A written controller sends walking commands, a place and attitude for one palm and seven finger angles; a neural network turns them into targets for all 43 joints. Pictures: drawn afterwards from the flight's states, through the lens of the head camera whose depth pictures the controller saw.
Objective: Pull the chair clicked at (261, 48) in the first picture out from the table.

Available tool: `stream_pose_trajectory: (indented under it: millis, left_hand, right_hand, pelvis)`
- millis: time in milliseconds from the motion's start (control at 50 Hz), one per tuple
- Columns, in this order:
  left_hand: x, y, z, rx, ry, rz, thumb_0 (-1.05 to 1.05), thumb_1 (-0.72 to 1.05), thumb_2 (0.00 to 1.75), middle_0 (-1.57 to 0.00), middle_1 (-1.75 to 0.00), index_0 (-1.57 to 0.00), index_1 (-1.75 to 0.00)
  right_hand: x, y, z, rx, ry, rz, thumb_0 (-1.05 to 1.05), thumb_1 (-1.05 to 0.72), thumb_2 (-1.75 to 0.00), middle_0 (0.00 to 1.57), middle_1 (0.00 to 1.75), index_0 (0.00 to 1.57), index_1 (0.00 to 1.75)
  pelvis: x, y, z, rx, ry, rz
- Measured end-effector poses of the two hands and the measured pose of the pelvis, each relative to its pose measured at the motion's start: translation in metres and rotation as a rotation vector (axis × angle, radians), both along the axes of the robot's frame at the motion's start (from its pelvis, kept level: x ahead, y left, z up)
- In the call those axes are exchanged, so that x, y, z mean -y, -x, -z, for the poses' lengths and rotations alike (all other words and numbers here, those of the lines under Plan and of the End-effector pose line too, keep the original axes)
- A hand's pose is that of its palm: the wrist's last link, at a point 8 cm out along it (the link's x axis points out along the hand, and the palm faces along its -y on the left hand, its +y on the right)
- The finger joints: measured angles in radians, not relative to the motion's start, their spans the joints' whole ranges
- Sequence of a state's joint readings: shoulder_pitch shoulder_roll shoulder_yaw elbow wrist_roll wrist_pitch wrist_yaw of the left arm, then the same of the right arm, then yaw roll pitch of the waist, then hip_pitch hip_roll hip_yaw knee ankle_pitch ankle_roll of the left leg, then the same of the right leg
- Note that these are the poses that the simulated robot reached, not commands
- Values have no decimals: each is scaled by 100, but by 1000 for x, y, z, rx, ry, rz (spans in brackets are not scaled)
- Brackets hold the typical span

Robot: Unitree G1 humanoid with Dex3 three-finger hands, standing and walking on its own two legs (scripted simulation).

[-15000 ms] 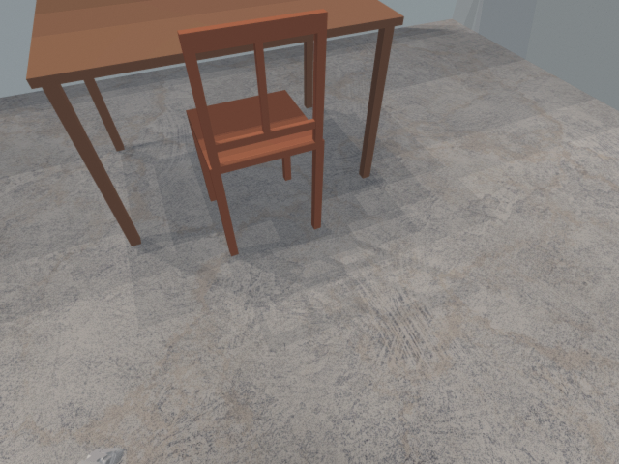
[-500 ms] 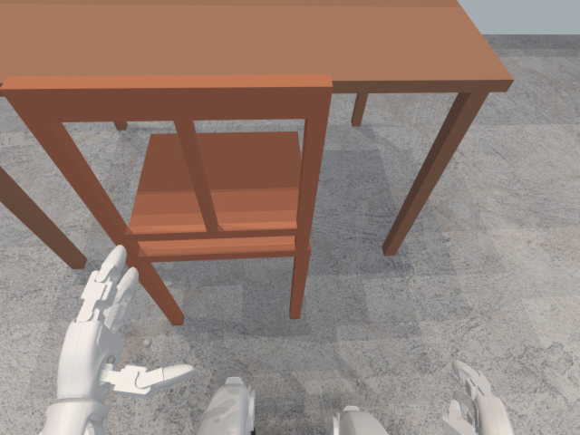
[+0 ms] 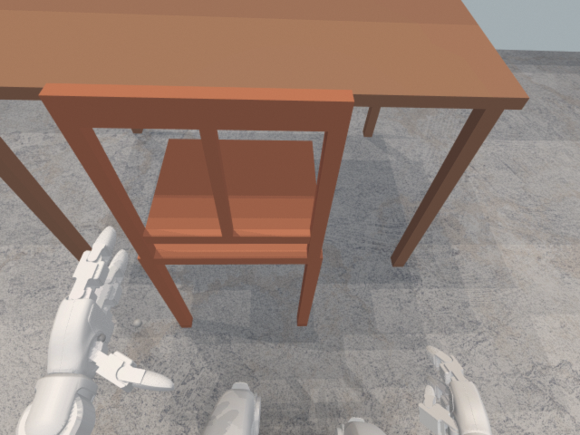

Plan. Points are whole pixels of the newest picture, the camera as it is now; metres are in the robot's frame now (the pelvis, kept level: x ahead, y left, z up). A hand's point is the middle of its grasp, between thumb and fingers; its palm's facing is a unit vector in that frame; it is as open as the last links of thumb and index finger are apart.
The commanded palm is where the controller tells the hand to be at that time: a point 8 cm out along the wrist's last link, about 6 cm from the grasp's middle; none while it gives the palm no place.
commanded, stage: raise the hand toward the chair's back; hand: left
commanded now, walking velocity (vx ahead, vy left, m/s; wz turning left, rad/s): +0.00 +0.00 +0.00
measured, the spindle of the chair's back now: (219, 188) +0.50 +0.16 +0.00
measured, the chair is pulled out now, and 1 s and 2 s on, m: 0.00 0.00 0.00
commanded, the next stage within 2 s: aim the fingers beside a spindle in 0.52 s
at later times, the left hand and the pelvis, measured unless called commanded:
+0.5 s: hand (150, 318) +0.25 +0.19 +0.05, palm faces +0.09 -0.99 -0.06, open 16.9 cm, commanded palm +0.22 +0.25 +0.05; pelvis +0.00 -0.01 +0.00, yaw +0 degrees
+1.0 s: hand (178, 301) +0.28 +0.17 +0.04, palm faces +0.06 -1.00 -0.03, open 16.9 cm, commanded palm +0.25 +0.22 +0.04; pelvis +0.00 -0.02 -0.01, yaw -1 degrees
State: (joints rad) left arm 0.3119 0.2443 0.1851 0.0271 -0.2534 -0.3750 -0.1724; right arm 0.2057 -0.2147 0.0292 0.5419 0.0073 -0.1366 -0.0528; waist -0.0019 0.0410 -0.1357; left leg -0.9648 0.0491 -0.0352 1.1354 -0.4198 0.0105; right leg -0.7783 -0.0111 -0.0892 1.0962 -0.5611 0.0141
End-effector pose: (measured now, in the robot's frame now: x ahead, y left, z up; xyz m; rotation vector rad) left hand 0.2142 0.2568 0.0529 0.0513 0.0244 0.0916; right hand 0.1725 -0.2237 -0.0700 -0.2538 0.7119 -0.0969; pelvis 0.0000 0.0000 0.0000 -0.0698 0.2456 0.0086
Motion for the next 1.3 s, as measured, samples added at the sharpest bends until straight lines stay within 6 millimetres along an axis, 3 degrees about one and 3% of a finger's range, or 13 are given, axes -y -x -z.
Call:
stream_pose_trajectory:
  millis: [180, 320, 740, 1300]
  left_hand:
    - [1, -7, -2, -14, -1, 8, -1, -50, 30, -6, -8, -6, -8]
    - [7, -7, -2, -5, -3, 3, -1, -50, 30, -6, -8, -7, -8]
    - [18, -12, 3, -6, 7, 3, -1, -50, 30, -6, -8, -7, -8]
    - [50, -54, 27, 20, 23, 33, -1, -50, 30, -6, -8, -6, -8]
  right_hand:
    - [22, 22, -1, -36, 26, 60, 1, -90, -89, 21, 30, 20, 30]
    - [31, 24, 0, -35, 30, 71, 1, -90, -89, 21, 30, 20, 30]
    - [30, 4, 5, -7, -1, 37, 1, -90, -89, 21, 30, 20, 30]
    - [34, 22, 31, -108, 0, 55, 1, -90, -89, 21, 30, 20, 30]
  pelvis:
    - [2, -1, -4, 3, -8, 7]
    - [7, -1, -4, 2, -14, 10]
    - [17, -4, -1, -6, -21, 6]
    - [15, -1, 14, -55, -26, 21]
